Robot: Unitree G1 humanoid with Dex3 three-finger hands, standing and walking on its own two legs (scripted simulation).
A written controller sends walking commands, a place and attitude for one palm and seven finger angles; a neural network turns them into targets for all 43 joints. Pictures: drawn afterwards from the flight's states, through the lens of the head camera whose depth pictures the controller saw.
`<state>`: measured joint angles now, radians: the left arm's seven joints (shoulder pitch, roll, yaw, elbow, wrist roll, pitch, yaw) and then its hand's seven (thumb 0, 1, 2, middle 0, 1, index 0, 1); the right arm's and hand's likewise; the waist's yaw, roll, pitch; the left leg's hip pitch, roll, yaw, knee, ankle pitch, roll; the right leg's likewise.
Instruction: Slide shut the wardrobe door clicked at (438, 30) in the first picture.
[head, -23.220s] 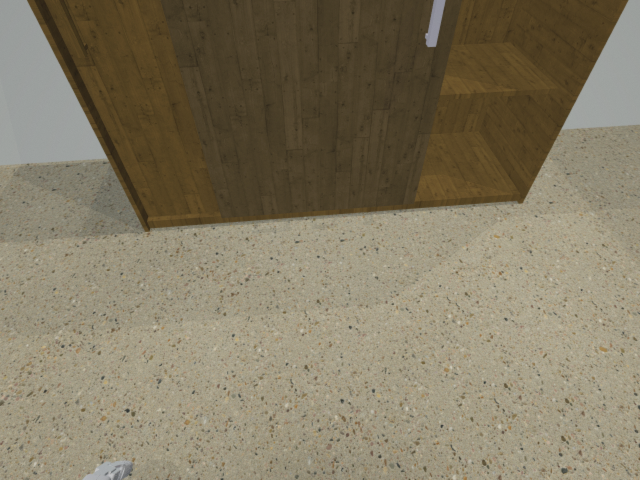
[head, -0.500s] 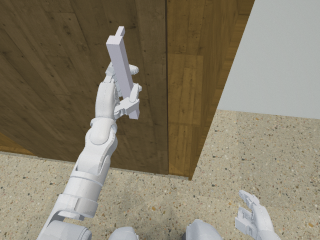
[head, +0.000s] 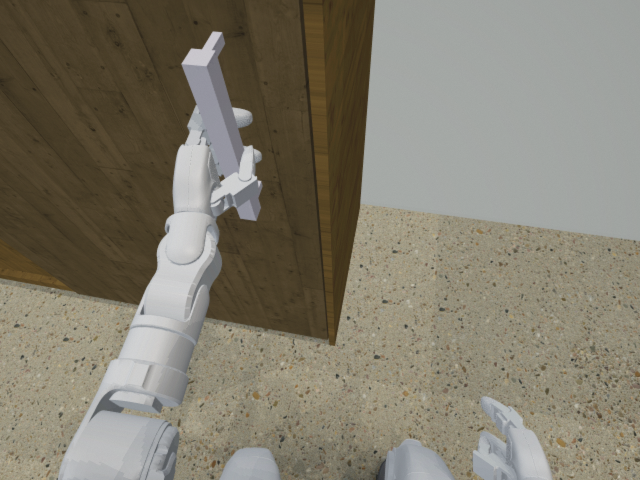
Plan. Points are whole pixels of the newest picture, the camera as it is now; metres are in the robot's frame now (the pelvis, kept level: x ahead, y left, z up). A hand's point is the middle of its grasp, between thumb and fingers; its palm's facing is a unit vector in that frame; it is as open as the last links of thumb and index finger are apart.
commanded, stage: step sideways, sliding the door along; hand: left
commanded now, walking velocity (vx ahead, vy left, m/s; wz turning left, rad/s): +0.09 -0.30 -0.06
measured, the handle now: (235, 140) +0.45 +0.19 +0.13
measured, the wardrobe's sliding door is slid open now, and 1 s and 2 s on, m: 0.00 0.00 0.00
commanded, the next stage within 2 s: stop walking and hold the door there in 0.36 s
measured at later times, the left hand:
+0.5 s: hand (258, 169) +0.42 +0.15 +0.12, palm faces +0.57 -0.81 -0.12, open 7.1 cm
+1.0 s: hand (249, 173) +0.41 +0.16 +0.11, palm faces +0.55 -0.78 -0.30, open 6.5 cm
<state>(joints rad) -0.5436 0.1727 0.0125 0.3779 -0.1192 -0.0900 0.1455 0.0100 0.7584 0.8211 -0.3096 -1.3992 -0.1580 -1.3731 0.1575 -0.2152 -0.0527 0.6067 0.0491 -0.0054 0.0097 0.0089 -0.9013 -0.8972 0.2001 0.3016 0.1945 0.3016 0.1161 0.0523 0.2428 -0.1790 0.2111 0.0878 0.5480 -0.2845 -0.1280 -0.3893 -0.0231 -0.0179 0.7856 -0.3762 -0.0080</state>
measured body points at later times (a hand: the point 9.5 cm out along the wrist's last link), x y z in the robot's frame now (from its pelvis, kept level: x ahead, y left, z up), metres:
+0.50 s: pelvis +0.06 -0.16 +0.00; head +0.15 -0.15 +0.44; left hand +0.38 +0.19 +0.13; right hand +0.25 -0.38 -0.11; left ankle +0.01 +0.05 -0.72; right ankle +0.11 -0.30 -0.72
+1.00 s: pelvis +0.08 -0.17 +0.01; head +0.09 -0.17 +0.46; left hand +0.38 +0.20 +0.13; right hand +0.20 -0.45 -0.07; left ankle +0.13 -0.08 -0.73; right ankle +0.10 -0.30 -0.72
